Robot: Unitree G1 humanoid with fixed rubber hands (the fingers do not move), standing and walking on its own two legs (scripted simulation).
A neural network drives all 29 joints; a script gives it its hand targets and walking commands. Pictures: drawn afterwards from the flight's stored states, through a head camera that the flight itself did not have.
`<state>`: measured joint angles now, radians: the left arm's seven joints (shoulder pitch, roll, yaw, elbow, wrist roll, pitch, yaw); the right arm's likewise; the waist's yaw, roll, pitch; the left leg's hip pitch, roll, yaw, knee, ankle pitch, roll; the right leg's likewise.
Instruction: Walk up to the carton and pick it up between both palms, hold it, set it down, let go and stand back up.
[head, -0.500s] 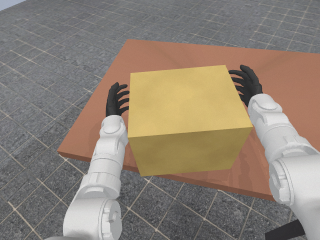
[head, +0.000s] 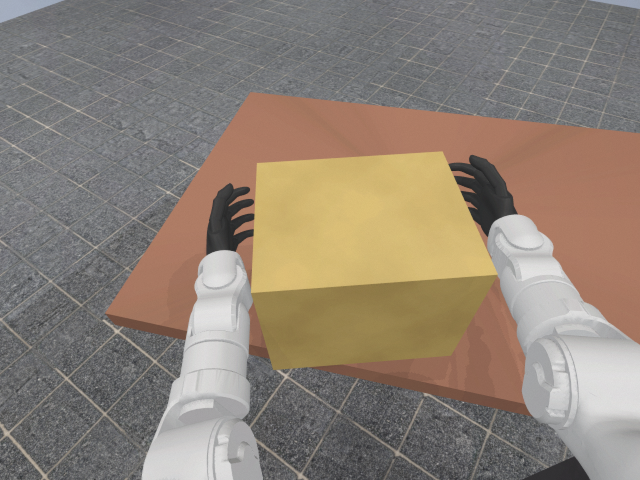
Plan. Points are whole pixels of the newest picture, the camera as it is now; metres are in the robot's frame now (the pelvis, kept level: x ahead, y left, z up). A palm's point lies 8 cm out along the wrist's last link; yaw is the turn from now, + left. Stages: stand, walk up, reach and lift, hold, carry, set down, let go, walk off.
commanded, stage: reach and lift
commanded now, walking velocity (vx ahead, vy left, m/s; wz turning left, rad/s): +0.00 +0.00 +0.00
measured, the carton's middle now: (356, 262) +0.40 +0.05 +0.04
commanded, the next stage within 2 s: none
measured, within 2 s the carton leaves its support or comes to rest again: leaves its support in 0.68 s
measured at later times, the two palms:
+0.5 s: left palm (217, 251) +0.34 +0.23 +0.09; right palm (492, 223) +0.44 -0.11 +0.11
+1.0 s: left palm (211, 236) +0.34 +0.22 +0.12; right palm (512, 225) +0.40 -0.12 +0.14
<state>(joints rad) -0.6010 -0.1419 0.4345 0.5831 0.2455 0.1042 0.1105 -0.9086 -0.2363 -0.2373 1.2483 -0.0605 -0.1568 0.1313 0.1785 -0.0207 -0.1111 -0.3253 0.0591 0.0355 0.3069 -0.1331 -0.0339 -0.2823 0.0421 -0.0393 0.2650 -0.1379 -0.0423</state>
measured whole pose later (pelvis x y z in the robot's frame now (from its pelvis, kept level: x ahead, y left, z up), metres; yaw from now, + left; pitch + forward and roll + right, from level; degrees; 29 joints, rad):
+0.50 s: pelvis -0.01 +0.00 +0.00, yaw +2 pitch +8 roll -1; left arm -0.58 -0.09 0.37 0.54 0.19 0.13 0.12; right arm -0.85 -0.21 -0.16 1.13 0.00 -0.13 0.08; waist 0.13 -0.03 -0.09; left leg -0.32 0.05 0.02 0.30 -0.11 -0.03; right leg -0.26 0.03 -0.07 0.25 -0.12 -0.04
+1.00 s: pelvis -0.03 +0.00 +0.00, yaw +3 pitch +4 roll +0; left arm -0.68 0.00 0.32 0.62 0.11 0.26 0.11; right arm -0.85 -0.16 -0.24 1.06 -0.02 0.01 0.03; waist 0.08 -0.04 -0.11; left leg -0.27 0.04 0.00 0.27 -0.07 -0.02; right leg -0.23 0.02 -0.09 0.27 -0.12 -0.04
